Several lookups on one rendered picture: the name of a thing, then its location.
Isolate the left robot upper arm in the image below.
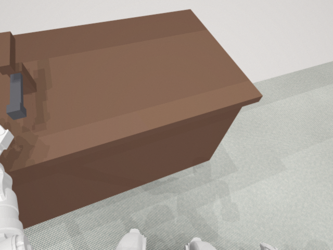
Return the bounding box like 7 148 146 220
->
0 234 34 250

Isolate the counter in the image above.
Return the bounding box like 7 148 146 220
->
0 9 263 229

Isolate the left robot hand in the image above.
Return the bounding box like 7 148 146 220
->
0 125 14 155

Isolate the tap lever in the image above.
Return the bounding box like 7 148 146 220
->
6 73 27 120

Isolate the left robot forearm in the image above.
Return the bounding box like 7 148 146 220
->
0 163 24 242

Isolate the left robot thigh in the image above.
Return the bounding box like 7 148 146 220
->
115 232 147 250

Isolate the robot left shin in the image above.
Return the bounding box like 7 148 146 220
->
129 229 140 233

